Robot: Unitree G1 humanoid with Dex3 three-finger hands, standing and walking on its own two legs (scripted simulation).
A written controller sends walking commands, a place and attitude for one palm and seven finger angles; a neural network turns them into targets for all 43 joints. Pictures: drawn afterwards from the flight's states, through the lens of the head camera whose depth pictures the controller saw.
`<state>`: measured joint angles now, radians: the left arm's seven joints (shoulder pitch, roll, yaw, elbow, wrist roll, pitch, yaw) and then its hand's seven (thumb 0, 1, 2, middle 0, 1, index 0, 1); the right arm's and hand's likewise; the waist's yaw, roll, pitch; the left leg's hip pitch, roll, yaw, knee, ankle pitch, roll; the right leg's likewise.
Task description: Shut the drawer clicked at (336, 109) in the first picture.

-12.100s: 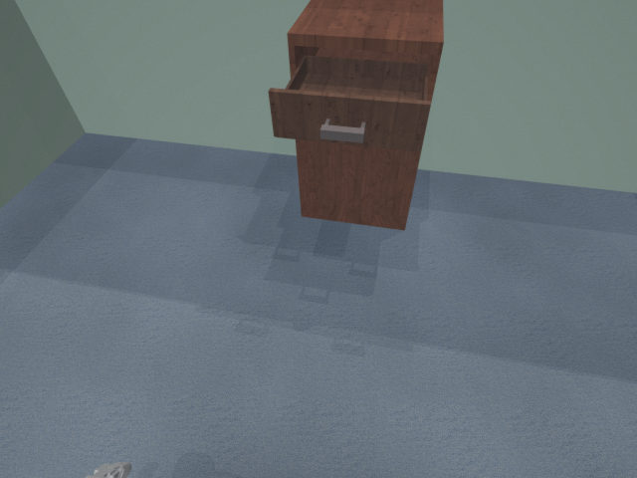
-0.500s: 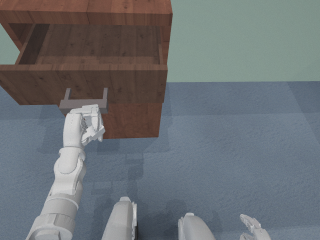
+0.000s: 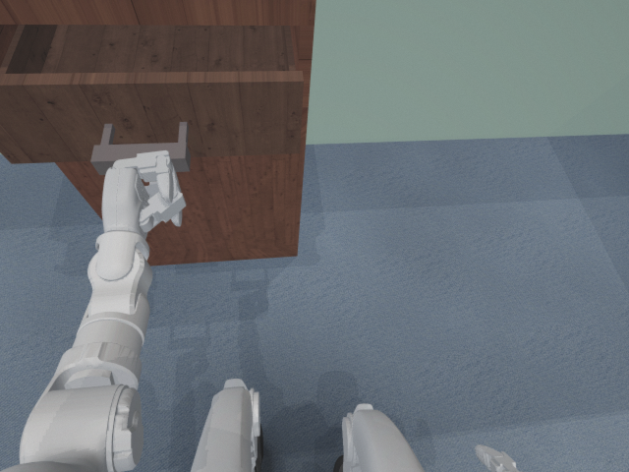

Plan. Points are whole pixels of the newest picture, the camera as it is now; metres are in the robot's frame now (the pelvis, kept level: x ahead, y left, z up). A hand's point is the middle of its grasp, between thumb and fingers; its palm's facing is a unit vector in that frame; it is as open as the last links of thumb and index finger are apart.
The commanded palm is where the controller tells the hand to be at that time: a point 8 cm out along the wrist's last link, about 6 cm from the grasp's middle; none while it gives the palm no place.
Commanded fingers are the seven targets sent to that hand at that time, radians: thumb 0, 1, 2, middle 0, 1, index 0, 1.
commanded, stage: push the drawer shut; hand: left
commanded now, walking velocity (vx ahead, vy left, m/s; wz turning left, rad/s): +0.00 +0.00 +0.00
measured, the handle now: (144, 144) +0.52 +0.23 +0.04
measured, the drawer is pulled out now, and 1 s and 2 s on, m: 0.11 0.00 0.00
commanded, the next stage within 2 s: pull the fist back off the drawer in 1.32 s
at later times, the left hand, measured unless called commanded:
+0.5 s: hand (179, 159) +0.51 +0.18 +0.04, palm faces +0.07 -1.00 -0.04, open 2.7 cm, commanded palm +0.50 +0.22 +0.04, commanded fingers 0.00 0.90 0.90 -1.40 -1.60 -1.40 -1.60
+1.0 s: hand (176, 130) +0.56 +0.19 +0.04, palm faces +0.07 -1.00 -0.04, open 2.8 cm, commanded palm +0.56 +0.21 +0.04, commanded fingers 0.00 0.90 0.90 -1.40 -1.60 -1.40 -1.60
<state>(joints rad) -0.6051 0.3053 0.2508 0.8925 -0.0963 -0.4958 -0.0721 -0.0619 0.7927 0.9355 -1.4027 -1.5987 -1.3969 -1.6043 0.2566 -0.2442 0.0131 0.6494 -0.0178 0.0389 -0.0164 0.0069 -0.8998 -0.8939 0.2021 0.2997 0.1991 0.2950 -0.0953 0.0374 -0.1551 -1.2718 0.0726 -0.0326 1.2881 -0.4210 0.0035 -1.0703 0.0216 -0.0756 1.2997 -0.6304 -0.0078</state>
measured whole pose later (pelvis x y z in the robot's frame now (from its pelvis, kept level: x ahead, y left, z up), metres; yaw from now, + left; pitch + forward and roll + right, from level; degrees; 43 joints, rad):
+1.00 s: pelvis +0.00 +0.01 -0.02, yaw -3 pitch +29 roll -7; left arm -1.04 0.56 0.42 1.20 0.01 -0.41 -0.13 -0.06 0.70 0.91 -1.40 -1.60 -1.40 -1.60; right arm 0.35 -0.25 0.05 0.65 -0.05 0.08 0.02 0.00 -0.90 -0.89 0.20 0.30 0.20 0.29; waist -0.20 0.05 -0.14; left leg -1.47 0.10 -0.05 1.39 -0.44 0.02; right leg -1.25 0.05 -0.08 1.36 -0.63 0.01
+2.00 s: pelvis -0.02 +0.02 -0.02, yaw -4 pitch +29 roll -8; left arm -1.04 0.56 0.40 1.13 0.00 -0.34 -0.08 -0.01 0.77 0.89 -1.40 -1.60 -1.40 -1.60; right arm 0.37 -0.24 0.06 0.66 -0.06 0.03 0.03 0.00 -0.90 -0.89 0.20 0.30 0.20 0.30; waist -0.21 0.06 -0.12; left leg -1.48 0.09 -0.06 1.37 -0.41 0.03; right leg -1.26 0.06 -0.08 1.34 -0.59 0.02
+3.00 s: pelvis +0.05 +0.00 +0.11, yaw +1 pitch +3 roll -1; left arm 0.11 0.32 0.13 0.04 -0.08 -0.05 0.09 0.02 0.89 0.90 -1.40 -1.60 -1.40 -1.60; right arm 0.17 -0.23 0.05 0.53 0.04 0.05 -0.10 0.01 -0.90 -0.89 0.20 0.30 0.20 0.29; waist 0.02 0.05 -0.05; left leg -0.42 0.03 0.02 0.63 -0.26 0.01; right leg -0.24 0.00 -0.02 0.60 -0.40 0.00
